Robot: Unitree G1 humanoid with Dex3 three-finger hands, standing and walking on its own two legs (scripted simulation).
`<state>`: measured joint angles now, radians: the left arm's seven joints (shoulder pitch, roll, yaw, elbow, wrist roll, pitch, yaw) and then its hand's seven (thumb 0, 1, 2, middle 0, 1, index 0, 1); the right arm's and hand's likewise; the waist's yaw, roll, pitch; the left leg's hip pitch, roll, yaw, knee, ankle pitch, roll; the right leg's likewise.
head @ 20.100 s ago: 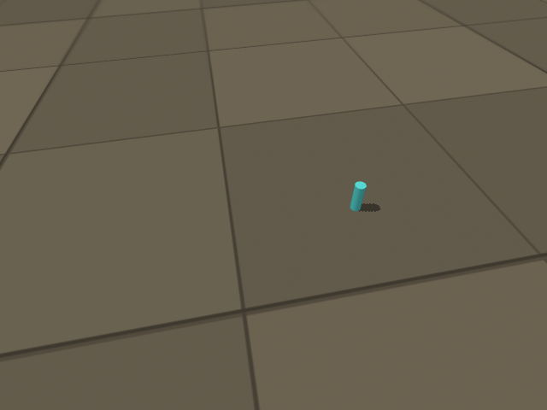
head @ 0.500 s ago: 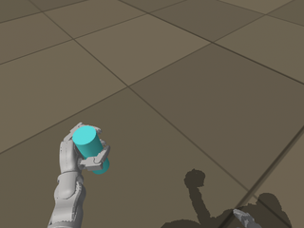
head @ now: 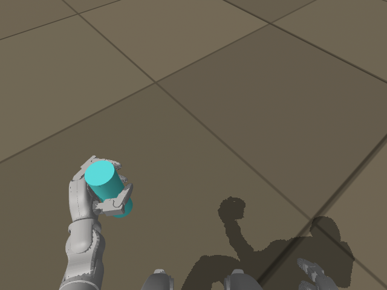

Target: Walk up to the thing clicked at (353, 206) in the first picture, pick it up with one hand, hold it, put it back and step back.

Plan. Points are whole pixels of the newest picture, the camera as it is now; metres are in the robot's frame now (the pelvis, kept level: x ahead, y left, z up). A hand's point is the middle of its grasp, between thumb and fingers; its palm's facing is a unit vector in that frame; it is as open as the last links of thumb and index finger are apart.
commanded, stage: crouch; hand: left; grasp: from the side
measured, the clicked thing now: (111, 191) +0.33 +0.20 +0.00
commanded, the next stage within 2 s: lower in 1.54 s
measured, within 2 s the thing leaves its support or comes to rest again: neither
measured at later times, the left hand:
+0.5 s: hand (126, 216) +0.35 +0.22 -0.24, palm faces +0.29 -0.96 -0.03, open 7.7 cm
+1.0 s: hand (129, 229) +0.36 +0.25 -0.40, palm faces +0.29 -0.96 -0.02, open 7.7 cm
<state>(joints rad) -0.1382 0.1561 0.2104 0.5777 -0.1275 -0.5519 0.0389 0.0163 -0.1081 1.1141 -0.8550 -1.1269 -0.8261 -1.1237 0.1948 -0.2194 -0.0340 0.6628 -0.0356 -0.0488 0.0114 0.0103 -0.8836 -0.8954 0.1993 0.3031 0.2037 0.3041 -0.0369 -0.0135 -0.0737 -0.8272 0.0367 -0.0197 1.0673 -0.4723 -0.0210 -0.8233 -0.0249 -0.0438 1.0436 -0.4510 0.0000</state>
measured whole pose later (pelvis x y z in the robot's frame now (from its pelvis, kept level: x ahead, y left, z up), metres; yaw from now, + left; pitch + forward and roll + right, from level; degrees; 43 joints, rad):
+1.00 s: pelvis -0.07 +0.01 -0.35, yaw -4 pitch +29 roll -5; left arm -0.57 0.40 0.54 1.08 -0.11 -0.84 -0.11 0.02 -0.12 1.13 -0.86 -1.12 -0.84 -1.11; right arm 0.06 -0.28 0.05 0.75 -0.13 -0.02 0.09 0.01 -0.91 -0.90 0.20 0.30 0.20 0.30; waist -0.12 -0.04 -0.07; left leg -2.17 0.01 -0.11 2.35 -0.68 -0.02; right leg -2.15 -0.03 -0.05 2.28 -0.63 0.01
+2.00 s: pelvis -0.08 +0.02 -0.41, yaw -10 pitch +18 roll -11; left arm -0.58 0.64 0.64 1.28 -0.12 -0.99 -0.11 0.02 -0.12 1.14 -0.88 -1.10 -0.85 -1.10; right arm -0.08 -0.35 0.29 0.66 -0.26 0.00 0.14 0.00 -0.92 -0.90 0.20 0.30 0.21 0.30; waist -0.20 -0.17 0.18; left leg -2.25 0.00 -0.24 2.61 -0.69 -0.02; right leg -2.17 0.00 -0.15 2.43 -0.59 0.04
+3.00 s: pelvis -0.09 +0.04 -0.42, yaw -14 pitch +10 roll -17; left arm -0.56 0.82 0.64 1.44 -0.10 -1.14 0.04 0.02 -0.13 1.14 -0.88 -1.10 -0.85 -1.09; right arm -0.17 -0.38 0.48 0.58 -0.36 -0.01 0.15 0.00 -0.90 -0.90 0.20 0.30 0.21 0.31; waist -0.23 -0.28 0.32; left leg -2.20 0.01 -0.36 2.68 -0.70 0.00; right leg -2.06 0.05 -0.24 2.40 -0.56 0.07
